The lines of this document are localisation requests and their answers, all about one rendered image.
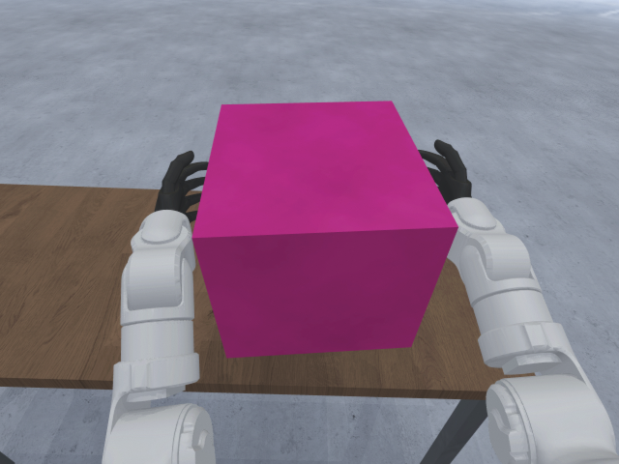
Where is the table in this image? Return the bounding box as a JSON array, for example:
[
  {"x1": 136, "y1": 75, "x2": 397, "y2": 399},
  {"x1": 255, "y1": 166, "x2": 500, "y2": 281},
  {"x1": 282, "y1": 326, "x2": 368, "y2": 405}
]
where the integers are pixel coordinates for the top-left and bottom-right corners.
[{"x1": 0, "y1": 184, "x2": 536, "y2": 464}]

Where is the right robot hand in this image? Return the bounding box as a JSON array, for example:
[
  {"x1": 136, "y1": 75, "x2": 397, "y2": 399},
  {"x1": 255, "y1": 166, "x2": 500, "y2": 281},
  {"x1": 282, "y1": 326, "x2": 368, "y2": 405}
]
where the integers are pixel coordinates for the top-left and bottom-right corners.
[{"x1": 418, "y1": 139, "x2": 472, "y2": 205}]

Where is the left robot hand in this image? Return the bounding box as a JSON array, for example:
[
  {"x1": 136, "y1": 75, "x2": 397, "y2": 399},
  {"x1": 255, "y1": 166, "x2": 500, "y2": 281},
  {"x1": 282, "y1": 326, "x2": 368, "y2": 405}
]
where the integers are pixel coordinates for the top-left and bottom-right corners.
[{"x1": 155, "y1": 151, "x2": 209, "y2": 223}]

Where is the right robot upper arm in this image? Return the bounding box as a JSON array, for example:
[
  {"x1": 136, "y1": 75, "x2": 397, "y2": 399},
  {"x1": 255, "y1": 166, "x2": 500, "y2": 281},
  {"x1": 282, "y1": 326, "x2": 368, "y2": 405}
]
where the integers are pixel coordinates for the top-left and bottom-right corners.
[{"x1": 486, "y1": 373, "x2": 619, "y2": 464}]

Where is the left robot forearm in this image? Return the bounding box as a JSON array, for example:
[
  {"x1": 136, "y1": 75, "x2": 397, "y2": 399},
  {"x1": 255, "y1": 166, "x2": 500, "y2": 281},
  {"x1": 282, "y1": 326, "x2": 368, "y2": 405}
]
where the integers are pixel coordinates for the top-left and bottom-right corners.
[{"x1": 102, "y1": 210, "x2": 200, "y2": 464}]

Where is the right robot forearm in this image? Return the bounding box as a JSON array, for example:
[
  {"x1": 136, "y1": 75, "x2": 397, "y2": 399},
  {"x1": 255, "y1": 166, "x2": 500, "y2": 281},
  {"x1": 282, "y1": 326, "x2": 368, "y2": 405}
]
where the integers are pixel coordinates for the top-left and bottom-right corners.
[{"x1": 447, "y1": 197, "x2": 616, "y2": 451}]

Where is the left robot upper arm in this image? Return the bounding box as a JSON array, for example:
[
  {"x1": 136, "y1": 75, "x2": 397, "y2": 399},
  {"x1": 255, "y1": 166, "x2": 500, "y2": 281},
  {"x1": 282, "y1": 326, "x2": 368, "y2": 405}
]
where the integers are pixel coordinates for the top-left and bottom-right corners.
[{"x1": 103, "y1": 403, "x2": 216, "y2": 464}]

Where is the carton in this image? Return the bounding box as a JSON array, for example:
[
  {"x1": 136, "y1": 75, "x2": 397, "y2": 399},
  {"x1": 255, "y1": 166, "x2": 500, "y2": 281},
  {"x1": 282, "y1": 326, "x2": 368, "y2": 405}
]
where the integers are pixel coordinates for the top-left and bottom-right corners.
[{"x1": 192, "y1": 101, "x2": 458, "y2": 358}]

